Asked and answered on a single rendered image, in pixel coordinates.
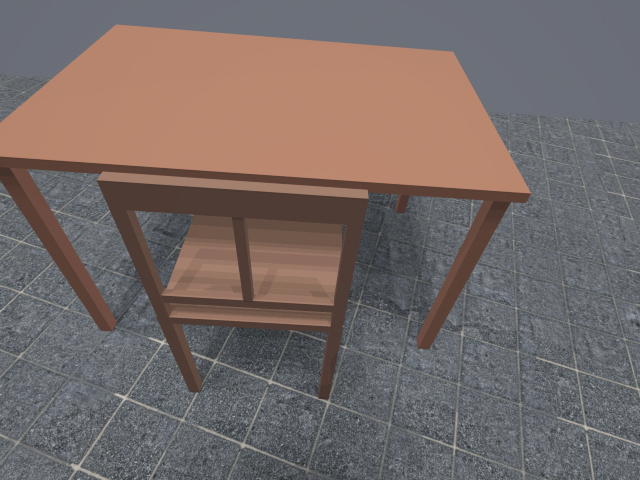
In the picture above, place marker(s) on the chair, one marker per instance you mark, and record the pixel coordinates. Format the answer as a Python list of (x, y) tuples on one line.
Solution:
[(256, 255)]

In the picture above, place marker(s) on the table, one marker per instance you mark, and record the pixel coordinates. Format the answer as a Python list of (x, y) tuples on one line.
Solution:
[(196, 104)]

